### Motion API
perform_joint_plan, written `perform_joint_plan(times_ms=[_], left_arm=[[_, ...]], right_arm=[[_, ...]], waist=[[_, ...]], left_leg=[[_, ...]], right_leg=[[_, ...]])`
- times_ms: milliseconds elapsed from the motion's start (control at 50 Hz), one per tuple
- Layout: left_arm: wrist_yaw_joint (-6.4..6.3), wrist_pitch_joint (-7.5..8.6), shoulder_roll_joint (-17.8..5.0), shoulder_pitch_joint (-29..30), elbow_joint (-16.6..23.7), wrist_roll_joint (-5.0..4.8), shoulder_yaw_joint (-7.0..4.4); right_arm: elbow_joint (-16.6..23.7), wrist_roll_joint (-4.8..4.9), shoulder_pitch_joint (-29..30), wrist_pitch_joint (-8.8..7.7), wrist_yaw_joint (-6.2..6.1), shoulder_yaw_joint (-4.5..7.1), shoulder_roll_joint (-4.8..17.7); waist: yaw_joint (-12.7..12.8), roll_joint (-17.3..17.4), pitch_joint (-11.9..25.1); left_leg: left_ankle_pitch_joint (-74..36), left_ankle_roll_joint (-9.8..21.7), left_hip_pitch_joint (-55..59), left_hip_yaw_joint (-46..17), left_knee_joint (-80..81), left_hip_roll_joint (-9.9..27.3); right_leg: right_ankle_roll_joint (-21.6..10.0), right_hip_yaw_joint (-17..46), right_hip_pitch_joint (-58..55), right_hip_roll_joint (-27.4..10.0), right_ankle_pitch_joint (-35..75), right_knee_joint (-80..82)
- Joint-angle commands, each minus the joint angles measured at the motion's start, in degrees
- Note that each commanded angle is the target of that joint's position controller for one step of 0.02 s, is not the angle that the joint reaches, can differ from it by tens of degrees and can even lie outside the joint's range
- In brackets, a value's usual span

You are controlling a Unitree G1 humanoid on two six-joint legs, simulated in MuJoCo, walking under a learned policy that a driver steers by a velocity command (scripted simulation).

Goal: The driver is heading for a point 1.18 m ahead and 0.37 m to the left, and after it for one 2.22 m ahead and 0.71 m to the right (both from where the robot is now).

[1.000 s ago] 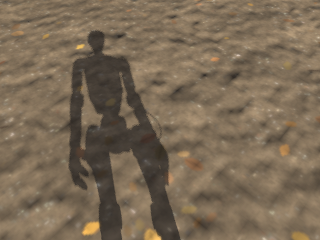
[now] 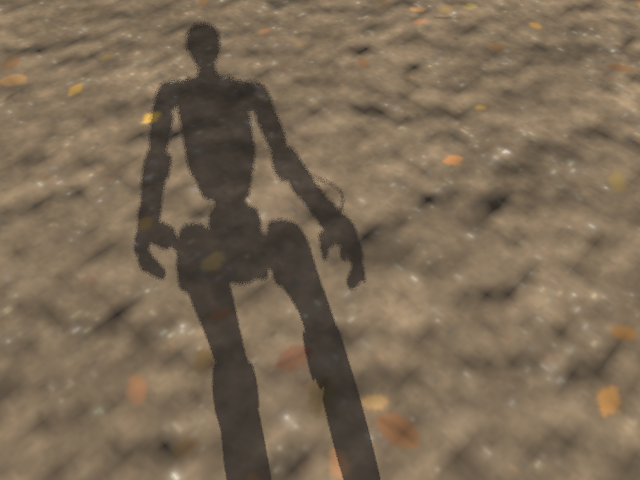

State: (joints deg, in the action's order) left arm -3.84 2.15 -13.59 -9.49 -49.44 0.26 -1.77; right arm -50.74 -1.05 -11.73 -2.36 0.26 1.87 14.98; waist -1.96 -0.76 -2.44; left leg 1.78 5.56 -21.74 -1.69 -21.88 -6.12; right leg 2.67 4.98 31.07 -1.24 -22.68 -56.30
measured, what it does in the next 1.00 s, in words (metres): steps on the spot, turning left: right foot, then left foot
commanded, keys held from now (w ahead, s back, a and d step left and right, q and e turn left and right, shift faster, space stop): q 0.78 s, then w+q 0.06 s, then w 0.16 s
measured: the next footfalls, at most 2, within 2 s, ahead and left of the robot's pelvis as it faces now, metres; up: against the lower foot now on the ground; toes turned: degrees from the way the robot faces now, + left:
right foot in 0.20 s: +0.09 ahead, -0.13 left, +0.00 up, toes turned +11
left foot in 0.68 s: +0.00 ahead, +0.11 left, +0.00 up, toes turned +27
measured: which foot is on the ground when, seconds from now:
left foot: down 0.00-0.20, up 0.22-0.66, down 0.68-1.00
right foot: up 0.00-0.18, down 0.20-0.68, up 0.70-1.00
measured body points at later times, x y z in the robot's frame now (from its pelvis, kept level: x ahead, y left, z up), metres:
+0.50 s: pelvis +0.02 -0.04 +0.01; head +0.06 -0.06 +0.46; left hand +0.05 +0.25 -0.09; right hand +0.22 -0.27 -0.11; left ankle -0.02 +0.11 -0.65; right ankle +0.05 -0.14 -0.73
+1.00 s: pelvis +0.02 +0.03 +0.02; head +0.02 +0.06 +0.46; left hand -0.02 +0.34 -0.10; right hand +0.27 -0.13 -0.07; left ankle -0.03 +0.09 -0.73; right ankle +0.16 -0.09 -0.68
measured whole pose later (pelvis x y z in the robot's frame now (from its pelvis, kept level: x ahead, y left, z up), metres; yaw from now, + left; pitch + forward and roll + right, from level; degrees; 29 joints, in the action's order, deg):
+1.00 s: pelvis +0.02 +0.03 +0.02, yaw +33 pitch +3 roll -2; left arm -0.5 2.8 -17.8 -10.8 -42.6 0.0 -4.9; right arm -38.0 0.3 -15.2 -2.0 -0.6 2.8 14.6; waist -0.5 -1.8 1.7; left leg 10.7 4.1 -11.9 -5.0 -19.7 -3.4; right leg 2.3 2.2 31.3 -2.7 -9.4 -47.1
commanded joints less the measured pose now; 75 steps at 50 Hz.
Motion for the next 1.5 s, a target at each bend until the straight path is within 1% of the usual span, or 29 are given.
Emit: perform_joint_plan(times_ms=[20,160,200,220,240,260,280,320,380,480,600,660,680,700,720,740,760,780,820,860,920,1140,1240,1260,1280,1300,1340,1420,1500], left_arm=[[-0.85,-1.74,-4.83,-7.11,1.26,-0.18,-1.58],[0.37,-0.52,-5.24,-4.99,2.63,-1.5,-1.94],[0.79,-0.25,-8.02,-9.87,1.58,-1.26,-2.99],[0.57,-0.58,-12.64,-8.81,2.63,0.62,-4.07],[0.93,-0.46,-14.05,-4.49,4.21,3.43,-4.49],[0.76,0.27,-10.67,-0.47,6.5,3.57,-3.66],[0.7,0.71,-8.28,3.04,7.73,2.29,-3.08],[0.68,0.66,-7.03,4.02,8.59,0.24,-2.47],[0.21,-0.19,-7.11,0.21,7.94,0.65,-2.17],[-0.49,-1.4,-10.71,-3.9,7.46,0.55,-3.51],[1.02,-1.33,-13.31,-2.14,8.25,-0.63,-4.87],[1.38,-1.26,-13.12,-0.46,8.14,-2.23,-5.11],[1.59,-1.28,-10.94,-3.65,6.86,-1.86,-4.59],[2.1,-1.25,-7.51,-4.18,7.94,0.58,-3.46],[2.21,-0.91,-5.25,-1.58,12.06,2.14,-2.53],[2.0,-0.76,-9.08,3.06,12.64,0.99,-3.61],[1.79,-1.02,-10.35,3.85,12.77,-0.41,-4.14],[1.16,-1.46,-10.29,2.51,11.53,-0.18,-4.42],[1.27,-1.57,-10.82,-0.34,10.86,0.69,-4.83],[2.17,-0.7,-10.14,-0.61,11.15,0.04,-4.76],[2.85,0.99,-9.11,2.49,11.75,-0.23,-4.3],[5.16,4.4,-7.43,7.85,14.1,-1.59,-2.77],[4.75,5.09,-9.43,-4.39,11.77,-1.06,-3.58],[4.17,5.09,-13.31,-12.06,10.84,-0.29,-4.43],[4.69,4.75,-18.62,-17.31,9.29,-0.17,-6.15],[5.01,4.74,-13.57,-16.75,9.36,-0.9,-4.75],[5.1,4.34,-10.02,-11.6,10.96,-0.38,-3.38],[5.17,4.27,-9.07,-8.39,11.03,-0.33,-2.61],[4.48,3.81,-10.05,-10.57,8.79,-0.79,-2.67]], right_arm=[[5.91,0.71,3.27,0.43,-1.73,2.67,9.62],[7.92,1.8,1.7,2.77,-3.41,3.56,9.26],[9.1,2.8,1.5,3.46,-3.51,3.22,7.67],[9.94,3.07,-0.04,3.61,-3.35,2.61,4.14],[12.01,2.39,1.77,2.57,-3.06,3.37,5.77],[10.76,1.41,-0.42,2.24,-2.71,4.7,10.51],[8.83,1.41,-3.46,2.77,-2.54,5.38,11.29],[7.1,1.0,-5.92,4.35,-2.81,4.96,8.27],[10.0,2.08,-1.93,4.81,-2.53,4.1,5.83],[14.98,2.14,3.71,4.62,-1.64,2.9,4.0],[18.05,2.26,4.47,5.24,0.26,3.0,4.56],[17.45,2.34,0.59,5.49,1.12,3.79,4.72],[16.3,2.2,-2.56,5.42,0.68,4.75,6.69],[16.44,2.21,-5.68,5.17,-0.36,6.64,12.89],[18.32,0.74,-5.01,4.37,-0.6,6.97,17.67],[18.26,-0.26,-5.85,3.03,0.09,6.35,14.41],[18.2,-0.12,-2.67,2.13,0.21,5.6,13.02],[18.62,0.99,1.42,1.9,-0.05,5.19,11.42],[18.6,2.59,1.98,1.97,-0.42,4.24,9.02],[18.6,1.98,0.95,1.42,-0.73,3.78,8.33],[17.16,1.27,-1.91,0.01,-1.19,3.56,8.45],[12.94,2.17,-6.76,-1.19,0.03,3.76,11.08],[12.87,1.74,-5.55,-0.82,0.43,2.19,7.2],[14.27,1.3,-4.34,-1.31,0.36,1.1,3.71],[16.38,2.16,-5.61,-2.68,-0.12,1.07,4.08],[15.7,2.79,-4.63,-3.25,-0.12,2.32,8.98],[14.93,2.52,-2.42,-3.26,0.34,2.32,8.5],[14.44,1.36,-1.55,-2.53,0.94,2.06,5.46],[15.49,1.08,4.35,-2.64,0.76,1.14,3.21]], waist=[[2.9,7.73,7.59],[2.94,8.41,7.07],[5.13,6.62,7.25],[2.89,-6.03,7.47],[1.88,-16.79,4.72],[0.27,-11.86,5.69],[-1.37,-7.39,6.17],[-1.03,-4.59,5.59],[1.5,-6.22,3.67],[4.96,-7.85,5.09],[4.77,-9.72,5.87],[1.7,-8.74,6.89],[1.15,-4.9,8.17],[1.02,8.61,9.69],[1.64,19.64,10.73],[-2.6,11.91,13.56],[-0.48,9.76,9.91],[1.57,6.77,8.08],[2.78,8.04,8.44],[2.57,9.22,7.31],[0.93,8.7,4.47],[-2.61,7.46,0.72],[4.54,5.61,5.71],[7.33,-2.83,10.41],[7.33,-18.18,11.95],[7.42,-11.36,7.87],[5.28,-4.65,2.97],[2.67,-4.89,1.08],[4.07,-3.53,0.32]], left_leg=[[14.47,9.82,-1.96,-18.31,10.5,14.84],[18.11,5.75,1.24,-25.04,8.36,13.43],[22.95,1.0,-4.28,-22.34,2.89,8.6],[27.88,-2.19,-13.69,-13.12,-12.59,1.81],[31.15,-3.77,-20.52,-7.74,-25.68,-2.38],[28.04,-5.23,-18.42,-9.68,-35.62,0.62],[24.14,-6.03,-16.89,-8.89,-40.05,0.59],[19.51,-8.23,-17.62,-7.29,-48.95,1.06],[15.98,-10.63,-19.39,-3.74,-48.58,3.05],[17.29,-12.61,-17.99,-0.87,-36.18,7.29],[19.2,-8.43,-4.9,4.83,-21.52,7.68],[10.27,-3.87,4.55,6.84,-5.53,5.72],[3.46,-2.04,13.04,5.2,-0.29,4.72],[-15.56,2.02,25.31,-10.45,0.47,15.99],[-30.05,13.71,27.01,-27.07,-1.48,29.05],[-22.2,16.32,23.5,-25.99,1.3,28.43],[-16.36,12.97,20.11,-20.86,2.11,24.69],[-11.6,9.42,17.46,-17.24,2.11,20.96],[7.21,7.76,14.14,-16.29,5.33,17.41],[23.71,8.13,13.97,-18.84,9.45,16.62],[21.88,7.77,16.43,-19.37,11.54,17.19],[20.24,8.23,13.48,-19.79,9.93,18.72],[11.53,3.49,5.31,-15.79,-2.85,13.17],[12.6,-0.17,-4.4,-8.39,-19.36,7.6],[28.07,-3.2,-20.51,-2.63,-35.89,2.42],[29.46,-3.46,-27.22,-5.77,-44.01,5.33],[19.4,-2.94,-28.45,-4.03,-45.84,9.39],[10.25,-4.86,-22.66,-1.35,-39.93,11.79],[0.87,-6.37,-20.67,0.58,-26.52,11.17]], right_leg=[[0.14,-0.8,-7.28,1.34,3.38,5.5],[-1.14,-0.96,-13.34,4.06,4.93,23.45],[-3.91,-0.22,-24.67,-0.52,8.79,36.23],[-9.57,12.95,-29.53,-13.69,6.43,39.71],[-15.98,25.38,-22.32,-22.45,14.95,44.02],[-17.01,22.14,-20.7,-22.24,19.62,42.96],[-14.29,15.04,-20.32,-17.92,22.36,40.75],[-11.86,7.22,-20.95,-13.75,24.23,39.02],[-13.23,1.24,-22.74,-11.71,26.08,39.7],[-15.53,-0.41,-30.17,-15.53,29.95,39.16],[-15.03,-4.72,-25.6,-17.64,30.42,36.96],[-11.0,-7.3,-23.82,-17.1,28.27,30.31],[-7.27,-10.59,-18.86,-14.65,23.74,24.18],[-1.75,-15.56,-4.07,-9.0,4.81,7.85],[1.54,-11.69,10.87,-1.72,-17.38,-6.14],[1.24,-3.51,11.21,-1.68,-15.58,-13.55],[0.19,-2.16,11.44,-2.28,-10.21,-14.64],[0.03,-1.39,11.09,-2.89,-4.93,-12.82],[0.06,-1.76,8.59,-2.81,3.05,-10.88],[-0.33,-2.07,9.52,-2.28,8.31,-7.55],[-0.47,-1.9,10.98,-2.28,12.52,3.59],[-3.27,-3.86,-0.33,-0.88,11.26,24.05],[-7.21,-3.14,-24.35,-1.61,12.7,30.96],[-11.15,8.55,-36.67,-10.9,8.75,33.59],[-18.99,30.54,-44.97,-20.75,-0.39,40.24],[-19.63,33.15,-43.54,-21.24,-7.03,41.73],[-16.5,22.64,-37.36,-16.48,-2.81,42.94],[-15.78,10.35,-27.84,-11.42,18.32,46.72],[-14.5,2.73,-26.78,-9.06,30.06,47.38]])
Keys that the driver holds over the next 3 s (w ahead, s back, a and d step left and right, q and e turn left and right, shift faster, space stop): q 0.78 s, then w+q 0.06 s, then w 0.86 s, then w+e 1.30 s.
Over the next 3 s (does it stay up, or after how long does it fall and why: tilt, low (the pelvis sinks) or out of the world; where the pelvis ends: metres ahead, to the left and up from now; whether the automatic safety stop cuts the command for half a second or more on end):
stays up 0.94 0.45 0.01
